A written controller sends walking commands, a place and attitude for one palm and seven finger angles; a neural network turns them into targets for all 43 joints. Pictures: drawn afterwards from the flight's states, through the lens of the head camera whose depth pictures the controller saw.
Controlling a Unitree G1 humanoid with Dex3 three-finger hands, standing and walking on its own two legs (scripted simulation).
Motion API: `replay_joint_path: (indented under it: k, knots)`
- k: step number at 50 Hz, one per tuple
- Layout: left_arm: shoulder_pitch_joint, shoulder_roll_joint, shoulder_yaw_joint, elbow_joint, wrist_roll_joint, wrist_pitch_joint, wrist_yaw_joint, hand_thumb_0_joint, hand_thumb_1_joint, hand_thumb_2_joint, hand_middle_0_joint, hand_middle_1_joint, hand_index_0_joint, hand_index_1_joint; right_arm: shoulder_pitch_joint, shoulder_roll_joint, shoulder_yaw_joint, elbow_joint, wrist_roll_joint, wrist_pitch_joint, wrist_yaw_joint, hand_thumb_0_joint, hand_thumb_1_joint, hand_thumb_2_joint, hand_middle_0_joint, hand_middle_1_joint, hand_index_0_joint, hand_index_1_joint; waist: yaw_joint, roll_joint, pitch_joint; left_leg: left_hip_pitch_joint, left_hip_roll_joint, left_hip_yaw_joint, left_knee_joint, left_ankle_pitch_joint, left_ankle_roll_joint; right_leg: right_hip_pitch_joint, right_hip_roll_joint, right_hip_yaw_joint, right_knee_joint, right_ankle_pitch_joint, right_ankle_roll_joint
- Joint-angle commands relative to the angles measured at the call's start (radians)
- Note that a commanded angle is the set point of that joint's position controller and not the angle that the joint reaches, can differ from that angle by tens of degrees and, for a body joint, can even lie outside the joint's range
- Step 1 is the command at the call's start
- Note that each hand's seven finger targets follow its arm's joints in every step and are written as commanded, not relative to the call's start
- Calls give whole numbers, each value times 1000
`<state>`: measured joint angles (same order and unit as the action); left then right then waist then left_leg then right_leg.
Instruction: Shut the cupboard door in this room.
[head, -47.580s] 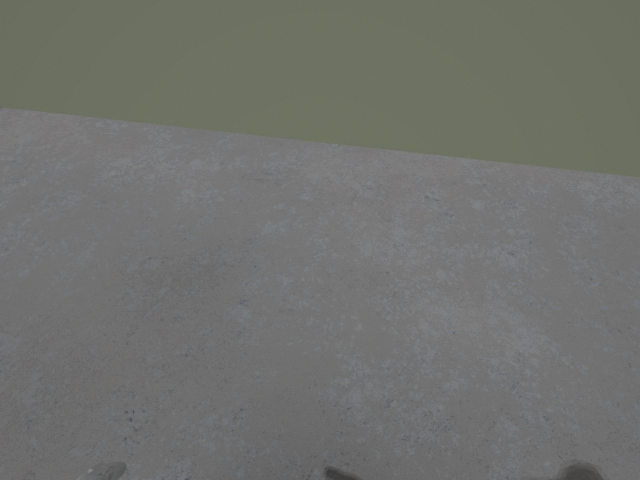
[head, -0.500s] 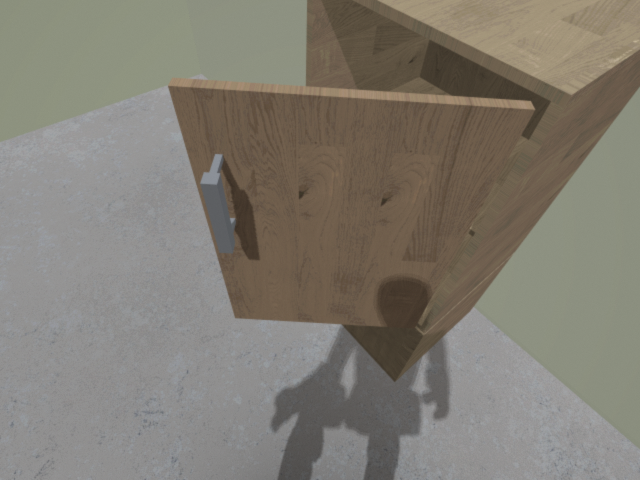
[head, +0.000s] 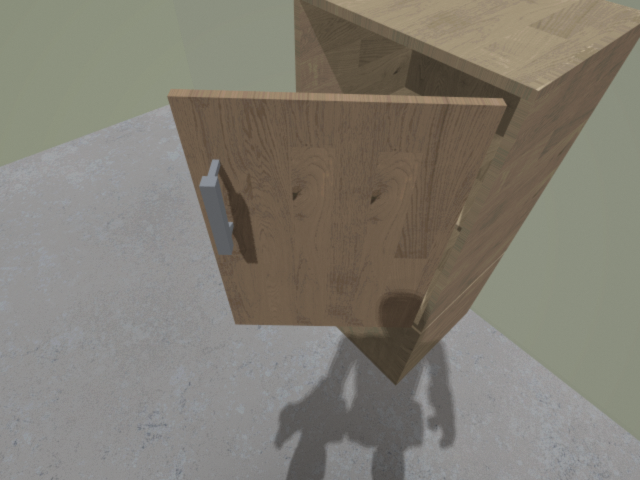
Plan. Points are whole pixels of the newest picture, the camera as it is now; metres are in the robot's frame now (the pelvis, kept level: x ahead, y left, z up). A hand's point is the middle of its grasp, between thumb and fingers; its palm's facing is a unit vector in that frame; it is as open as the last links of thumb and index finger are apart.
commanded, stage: come to a stop and stand still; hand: left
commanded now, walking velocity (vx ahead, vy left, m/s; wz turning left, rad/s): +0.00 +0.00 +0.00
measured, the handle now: (220, 209) +0.48 +0.18 +0.05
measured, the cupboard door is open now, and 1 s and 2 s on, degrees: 48 48 48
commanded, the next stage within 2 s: look again from close up in 0.28 s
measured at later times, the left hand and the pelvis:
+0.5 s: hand out of the picture +0.03 +0.20 -0.16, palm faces -0.04 -0.96 -0.26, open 7.4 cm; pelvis +0.00 +0.00 +0.01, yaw -1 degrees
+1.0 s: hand out of the picture +0.10 +0.20 -0.15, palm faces +0.07 -0.96 -0.28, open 7.4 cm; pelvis +0.02 -0.02 +0.01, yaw +0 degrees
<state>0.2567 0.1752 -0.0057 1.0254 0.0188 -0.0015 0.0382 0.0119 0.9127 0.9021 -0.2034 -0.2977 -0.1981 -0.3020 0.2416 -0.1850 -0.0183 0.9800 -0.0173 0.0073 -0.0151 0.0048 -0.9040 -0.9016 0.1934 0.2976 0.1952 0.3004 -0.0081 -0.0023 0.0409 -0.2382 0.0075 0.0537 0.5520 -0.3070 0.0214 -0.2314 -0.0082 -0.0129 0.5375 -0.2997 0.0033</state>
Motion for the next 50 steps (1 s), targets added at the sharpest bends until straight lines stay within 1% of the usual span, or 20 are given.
replay_joint_path:
  k: [1,3,4,5,7,13,18,22,26,30,31,35,36,39,41,45,47,48,49,50]
  knots:
    - [23,126,20,-57,1,-13,2,0,900,900,-200,-300,-200,-300,25,-114,-5,-73,2,-38,-7,0,-900,-900,200,300,200,300,16,51,22,-63,113,-150,-179,123,41,10,-50,62,-64,42,-49]
    - [17,126,17,-55,-3,-7,-3,0,900,900,-200,-300,-200,-300,32,-126,-3,-64,1,-36,-5,0,-900,-900,200,300,200,300,15,35,46,-87,111,-165,-234,-28,39,-6,-48,67,-71,-21,-47]
    - [19,128,17,-53,-2,-5,-5,0,900,900,-200,-300,-200,-300,33,-132,-4,-58,0,-36,-4,0,-900,-900,200,300,200,300,17,44,59,-102,111,-172,-258,-86,39,-11,-48,64,-70,-30,-46]
    - [21,131,17,-50,-1,-5,-6,0,900,900,-200,-300,-200,-300,34,-137,-6,-52,-1,-36,-3,0,-900,-900,200,300,200,300,19,26,57,-102,110,-177,-268,-110,40,-8,-49,64,-71,-26,-45]
    - [23,136,18,-44,-2,-8,-7,0,900,900,-200,-300,-200,-300,41,-139,-4,-39,-2,-40,-3,0,-900,-900,200,300,200,300,21,32,33,-89,107,-175,-276,-104,43,4,-53,68,-70,-10,-47]
    - [9,153,18,-24,-4,-17,-8,0,900,900,-200,-300,-200,-300,55,-146,-3,5,1,-47,-4,0,-900,-900,200,300,200,300,14,-9,1,-20,102,-141,-252,6,39,-1,-72,88,-92,43,-46]
    - [-5,171,21,-6,-5,-22,-7,0,900,900,-200,-300,-200,-300,45,-151,-2,32,4,-53,-6,0,-900,-900,200,300,200,300,11,-4,-20,38,98,-109,-220,134,33,4,-85,97,-101,114,-44]
    - [-16,183,21,5,-4,-25,-6,0,900,900,-200,-300,-200,-300,25,-159,-2,47,5,-52,-8,0,-900,-900,200,300,200,300,7,-18,-20,61,95,-99,-203,183,28,5,-93,109,-110,162,-45]
    - [-27,193,22,12,-3,-28,-7,0,900,900,-200,-300,-200,-300,-2,-166,-3,57,4,-52,-9,0,-900,-900,200,300,200,300,8,-9,-32,90,99,-91,-196,227,24,13,-97,110,-115,211,-45]
    - [-46,208,23,14,-4,-27,-9,0,900,900,-200,-300,-200,-300,-30,-183,0,59,4,-52,-9,0,-900,-900,200,300,200,300,9,13,-43,99,101,-88,-199,246,18,28,-102,111,-121,231,-44]
    - [-48,211,25,14,-3,-30,-9,0,900,900,-200,-300,-200,-300,-36,-180,-1,61,4,-51,-10,0,-900,-900,200,300,200,300,10,-5,-40,101,101,-87,-191,256,18,32,-101,111,-124,253,-46]
    - [-66,222,25,14,-5,-29,-12,0,900,900,-200,-300,-200,-300,-62,-197,1,60,3,-49,-10,0,-900,-900,200,300,200,300,10,8,-47,111,102,-86,-198,256,12,38,-106,116,-136,268,-46]
    - [-64,225,25,11,-3,-31,-11,0,900,900,-200,-300,-200,-300,-64,-193,0,59,3,-48,-10,0,-900,-900,200,300,200,300,12,-10,-41,110,102,-84,-193,261,12,43,-108,115,-141,288,-48]
    - [-74,237,27,9,-5,-33,-12,0,900,900,-200,-300,-200,-300,-77,-210,0,61,2,-49,-10,0,-900,-900,200,300,200,300,11,-2,-77,135,106,-82,-191,301,8,64,-112,116,-136,342,-48]
    - [-81,240,30,5,-4,-33,-12,0,900,900,-200,-300,-200,-300,-84,-208,-1,60,3,-48,-12,0,-900,-900,200,300,200,300,12,-7,-66,133,108,-80,-190,317,8,69,-110,112,-138,362,-49]
    - [-94,253,31,4,-6,-32,-13,0,900,900,-200,-300,-200,-300,-94,-221,0,64,2,-46,-11,0,-900,-900,200,300,200,300,11,-3,-83,141,110,-84,-200,312,4,83,-112,114,-146,354,-48]
    - [-96,255,30,2,-5,-32,-13,0,900,900,-200,-300,-200,-300,-99,-223,1,66,2,-45,-11,0,-900,-900,200,300,200,300,13,-2,-71,138,109,-80,-198,312,2,81,-113,114,-150,369,-49]
    - [54,177,29,33,-2,-47,34,0,900,900,-200,-300,-200,-300,-85,-176,-9,16,20,-43,-5,0,-900,-900,200,300,200,300,24,-42,-133,90,117,-13,28,326,-25,141,-174,146,-134,732,14]
    - [-789,941,645,-1424,-109,-351,35,0,900,900,-200,-300,-200,-300,98,-315,-79,-220,6,-203,-131,0,-900,-900,200,300,200,300,-42,-62,-362,406,59,-48,236,497,32,93,-105,66,132,578,-29]
    - [12,261,124,-940,-113,-248,42,0,900,900,-218,-320,-218,-320,-89,-204,-9,-241,95,-258,-144,0,-900,-900,200,300,200,300,-22,352,-482,354,21,-122,164,700,-19,-50,-20,-30,398,427,-13]
